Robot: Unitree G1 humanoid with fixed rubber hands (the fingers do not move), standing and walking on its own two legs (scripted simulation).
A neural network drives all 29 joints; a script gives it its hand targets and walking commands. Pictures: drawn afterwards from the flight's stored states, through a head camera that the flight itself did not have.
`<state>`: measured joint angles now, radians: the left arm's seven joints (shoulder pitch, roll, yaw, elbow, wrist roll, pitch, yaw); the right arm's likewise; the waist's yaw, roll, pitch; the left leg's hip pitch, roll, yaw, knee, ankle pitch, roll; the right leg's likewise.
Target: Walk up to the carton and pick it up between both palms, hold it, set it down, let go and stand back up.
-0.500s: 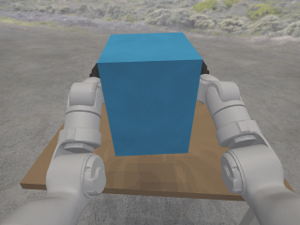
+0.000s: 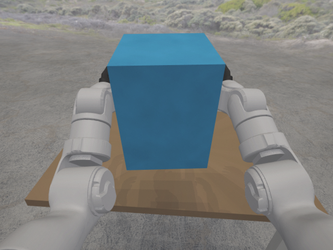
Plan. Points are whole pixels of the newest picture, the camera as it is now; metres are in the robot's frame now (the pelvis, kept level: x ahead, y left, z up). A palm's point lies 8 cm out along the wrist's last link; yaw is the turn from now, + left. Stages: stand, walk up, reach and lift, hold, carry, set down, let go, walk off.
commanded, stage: hold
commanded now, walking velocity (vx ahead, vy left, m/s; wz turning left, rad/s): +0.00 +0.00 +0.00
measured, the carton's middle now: (165, 101) +0.34 +0.01 +0.28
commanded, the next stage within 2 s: none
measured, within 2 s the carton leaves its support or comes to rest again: neither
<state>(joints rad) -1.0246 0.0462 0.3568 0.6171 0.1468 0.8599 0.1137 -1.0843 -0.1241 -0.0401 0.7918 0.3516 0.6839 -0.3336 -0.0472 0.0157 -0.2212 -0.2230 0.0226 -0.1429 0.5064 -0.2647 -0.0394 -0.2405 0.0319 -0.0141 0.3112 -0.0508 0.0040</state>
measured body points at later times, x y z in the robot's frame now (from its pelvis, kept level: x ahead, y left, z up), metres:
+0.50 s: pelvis +0.00 +0.00 +0.00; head -0.09 +0.02 +0.44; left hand +0.39 +0.15 +0.28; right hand +0.39 -0.12 +0.29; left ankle +0.01 +0.14 -0.74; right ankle +0.07 -0.13 -0.74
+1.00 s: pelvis +0.00 +0.00 +0.00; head -0.09 +0.02 +0.44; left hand +0.39 +0.15 +0.27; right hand +0.39 -0.12 +0.29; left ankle +0.01 +0.14 -0.74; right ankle +0.07 -0.13 -0.74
